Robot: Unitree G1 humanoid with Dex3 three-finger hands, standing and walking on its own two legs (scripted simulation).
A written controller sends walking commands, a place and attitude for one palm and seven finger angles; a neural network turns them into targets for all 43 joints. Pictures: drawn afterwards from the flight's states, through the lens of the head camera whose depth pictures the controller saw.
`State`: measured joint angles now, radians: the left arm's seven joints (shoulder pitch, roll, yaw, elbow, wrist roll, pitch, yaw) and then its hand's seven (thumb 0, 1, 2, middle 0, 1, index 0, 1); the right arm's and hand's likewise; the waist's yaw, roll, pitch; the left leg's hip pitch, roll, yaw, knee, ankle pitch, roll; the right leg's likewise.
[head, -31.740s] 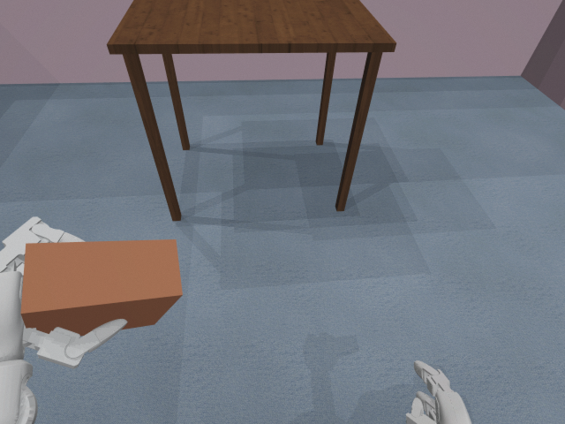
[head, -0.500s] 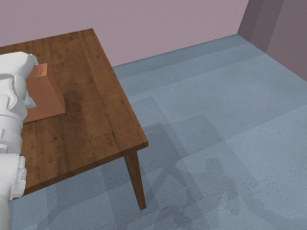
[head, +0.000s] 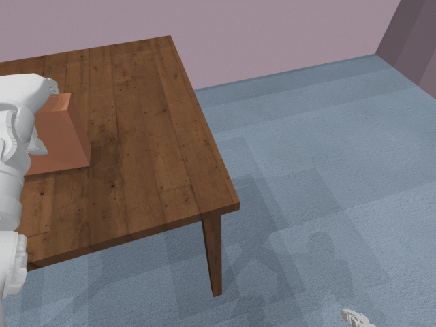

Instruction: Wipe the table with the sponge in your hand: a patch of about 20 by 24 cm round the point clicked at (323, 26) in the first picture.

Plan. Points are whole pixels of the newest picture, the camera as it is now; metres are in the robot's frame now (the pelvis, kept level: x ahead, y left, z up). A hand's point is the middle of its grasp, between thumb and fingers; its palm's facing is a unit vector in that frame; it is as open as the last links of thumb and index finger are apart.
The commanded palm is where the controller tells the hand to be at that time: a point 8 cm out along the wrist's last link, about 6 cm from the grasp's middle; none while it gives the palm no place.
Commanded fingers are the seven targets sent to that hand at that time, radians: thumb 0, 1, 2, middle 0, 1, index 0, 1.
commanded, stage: wipe back along the first lane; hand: left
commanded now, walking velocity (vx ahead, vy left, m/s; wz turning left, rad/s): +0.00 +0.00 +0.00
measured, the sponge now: (45, 145) +0.39 +0.37 +0.11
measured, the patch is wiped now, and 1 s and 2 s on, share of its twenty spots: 1.00 1.00 1.00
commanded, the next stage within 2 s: lift the sponge slowly off the table in 1.56 s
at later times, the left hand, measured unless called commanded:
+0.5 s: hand (35, 138) +0.37 +0.35 +0.15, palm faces +0.00 +0.02 -1.00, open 10.3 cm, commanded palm +0.33 +0.33 +0.19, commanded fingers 0.00 0.10 1.30 -1.20 -1.60 -1.20 -1.60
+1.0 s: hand (39, 156) +0.33 +0.32 +0.15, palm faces +0.05 +0.02 -1.00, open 10.3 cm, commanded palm +0.28 +0.31 +0.17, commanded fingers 0.00 0.10 1.30 -1.20 -1.60 -1.20 -1.60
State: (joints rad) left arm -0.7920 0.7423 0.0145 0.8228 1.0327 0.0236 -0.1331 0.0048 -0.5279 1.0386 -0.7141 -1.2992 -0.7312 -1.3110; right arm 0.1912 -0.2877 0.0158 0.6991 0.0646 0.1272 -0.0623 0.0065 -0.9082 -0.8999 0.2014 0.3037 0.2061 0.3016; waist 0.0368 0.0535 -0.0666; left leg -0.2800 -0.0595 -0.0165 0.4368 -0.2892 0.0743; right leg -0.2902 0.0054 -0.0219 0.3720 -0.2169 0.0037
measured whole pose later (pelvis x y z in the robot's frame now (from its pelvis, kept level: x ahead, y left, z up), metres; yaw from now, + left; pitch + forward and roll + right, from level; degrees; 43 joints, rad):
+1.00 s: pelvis -0.01 -0.01 +0.00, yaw +0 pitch +3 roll -1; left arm -0.37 0.63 0.02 0.29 0.94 0.25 -0.09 0.00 -0.51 1.04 -0.70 -1.31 -0.71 -1.32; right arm 0.13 -0.29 0.05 0.67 0.06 0.11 -0.05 0.01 -0.91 -0.90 0.20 0.30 0.21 0.30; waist 0.08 0.08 -0.06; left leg -0.20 -0.06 -0.02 0.43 -0.29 0.06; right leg -0.23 0.01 -0.02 0.40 -0.24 0.00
